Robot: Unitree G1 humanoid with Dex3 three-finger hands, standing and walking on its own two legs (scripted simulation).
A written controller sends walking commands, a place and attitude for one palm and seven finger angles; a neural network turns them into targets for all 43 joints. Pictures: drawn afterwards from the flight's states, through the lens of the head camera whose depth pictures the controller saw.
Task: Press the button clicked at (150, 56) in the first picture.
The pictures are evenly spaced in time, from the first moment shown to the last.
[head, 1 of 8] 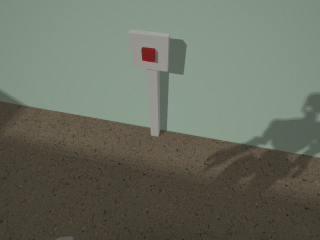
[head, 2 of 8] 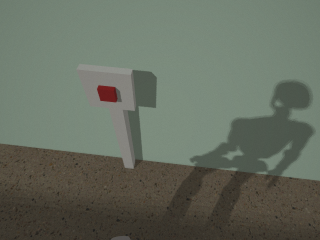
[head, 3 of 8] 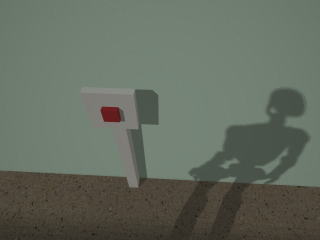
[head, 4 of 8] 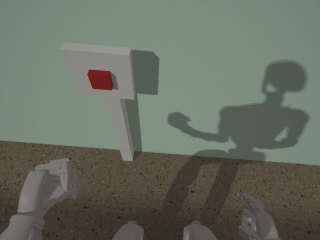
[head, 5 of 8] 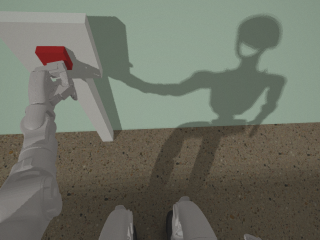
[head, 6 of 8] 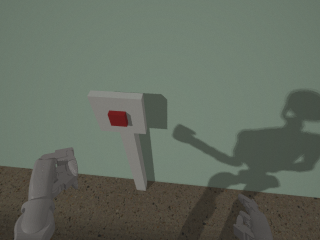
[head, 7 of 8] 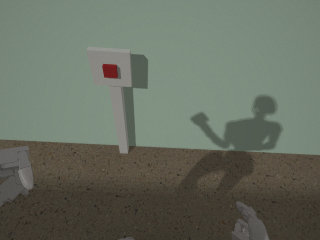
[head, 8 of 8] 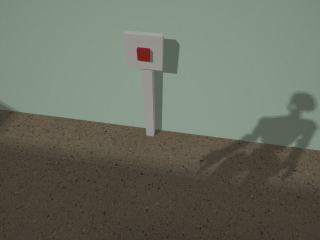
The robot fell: no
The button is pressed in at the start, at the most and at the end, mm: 0 15 0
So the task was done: yes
